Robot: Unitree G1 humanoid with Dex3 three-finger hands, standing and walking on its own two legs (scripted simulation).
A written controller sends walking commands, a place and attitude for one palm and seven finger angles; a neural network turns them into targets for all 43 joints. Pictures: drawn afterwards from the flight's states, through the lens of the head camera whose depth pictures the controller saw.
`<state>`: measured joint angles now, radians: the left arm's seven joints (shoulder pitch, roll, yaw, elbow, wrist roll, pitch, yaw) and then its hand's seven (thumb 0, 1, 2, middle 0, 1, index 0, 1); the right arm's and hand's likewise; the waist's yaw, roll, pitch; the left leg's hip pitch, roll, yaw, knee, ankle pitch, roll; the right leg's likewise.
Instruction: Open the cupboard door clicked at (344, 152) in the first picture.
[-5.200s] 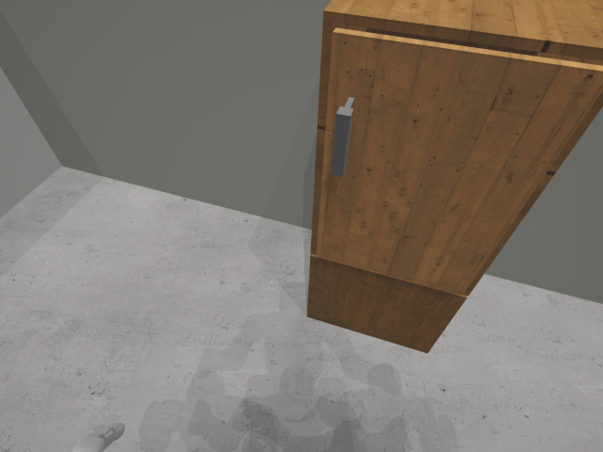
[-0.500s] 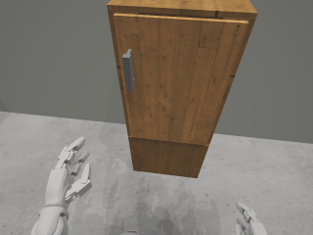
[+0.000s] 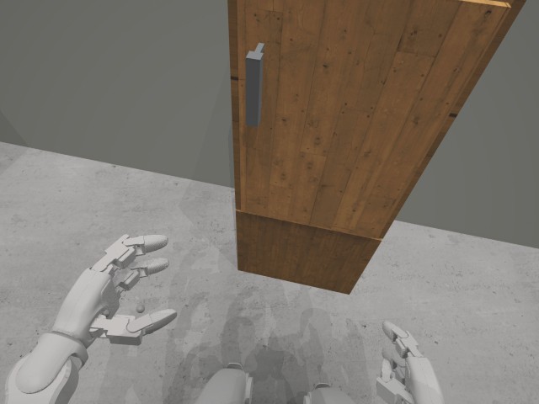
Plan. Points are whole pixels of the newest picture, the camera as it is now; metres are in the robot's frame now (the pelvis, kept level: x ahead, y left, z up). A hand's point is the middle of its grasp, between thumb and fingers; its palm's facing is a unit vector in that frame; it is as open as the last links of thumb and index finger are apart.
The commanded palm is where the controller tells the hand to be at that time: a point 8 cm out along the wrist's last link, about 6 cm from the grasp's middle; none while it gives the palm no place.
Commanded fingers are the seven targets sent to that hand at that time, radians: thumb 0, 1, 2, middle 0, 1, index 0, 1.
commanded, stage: raise the hand with hooked fingers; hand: left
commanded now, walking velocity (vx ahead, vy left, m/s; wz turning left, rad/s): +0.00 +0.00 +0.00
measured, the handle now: (256, 85) +0.62 +0.06 +0.15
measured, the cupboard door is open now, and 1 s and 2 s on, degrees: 0 0 0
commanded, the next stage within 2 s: move the hooked fingers beside the handle in 1.34 s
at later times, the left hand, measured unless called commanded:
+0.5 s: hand (98, 217) +0.31 +0.24 +0.14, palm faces -0.08 -0.99 -0.11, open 13.4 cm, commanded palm +0.29 +0.29 +0.13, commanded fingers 0.00 -0.50 0.30 -0.30 -1.20 -0.30 -1.20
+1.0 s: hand (107, 177) +0.36 +0.24 +0.16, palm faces -0.13 -0.99 -0.04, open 14.0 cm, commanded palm +0.33 +0.28 +0.17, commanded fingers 0.00 -0.50 0.30 -0.30 -1.20 -0.30 -1.20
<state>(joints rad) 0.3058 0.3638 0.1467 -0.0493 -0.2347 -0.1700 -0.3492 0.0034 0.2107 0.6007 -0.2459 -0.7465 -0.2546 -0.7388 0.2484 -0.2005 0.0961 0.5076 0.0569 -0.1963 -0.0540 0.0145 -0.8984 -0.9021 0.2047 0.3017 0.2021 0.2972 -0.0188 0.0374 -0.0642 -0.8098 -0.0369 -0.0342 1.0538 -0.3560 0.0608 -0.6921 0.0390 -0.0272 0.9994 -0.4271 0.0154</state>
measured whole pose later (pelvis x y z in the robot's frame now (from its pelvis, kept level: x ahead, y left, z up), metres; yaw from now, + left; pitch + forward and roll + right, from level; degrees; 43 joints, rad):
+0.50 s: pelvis +0.07 -0.01 +0.03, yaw +0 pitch +7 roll -4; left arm 0.22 0.44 0.36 -0.02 -0.38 -0.18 -0.47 -0.01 -0.37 0.35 -0.29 -1.12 -0.30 -1.11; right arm 0.25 -0.26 0.05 0.51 0.06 -0.25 -0.07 0.01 -0.90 -0.90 0.20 0.30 0.20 0.30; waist 0.01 0.02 -0.09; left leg -0.61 -0.03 -0.04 0.90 -0.40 0.06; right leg -0.48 0.05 -0.02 0.80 -0.44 0.01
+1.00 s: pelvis +0.06 -0.03 +0.05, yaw +0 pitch +5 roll -2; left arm -0.10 0.53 0.43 0.40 -0.38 -0.05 -0.64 -0.01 -0.50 0.30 -0.29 -1.20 -0.30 -1.20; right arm 0.29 -0.30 0.05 0.54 0.08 -0.17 -0.09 0.01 -0.90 -0.90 0.20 0.30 0.20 0.30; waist -0.01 0.04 -0.08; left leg -0.53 -0.01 -0.04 0.78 -0.34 0.03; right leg -0.42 0.06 -0.01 0.72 -0.39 -0.02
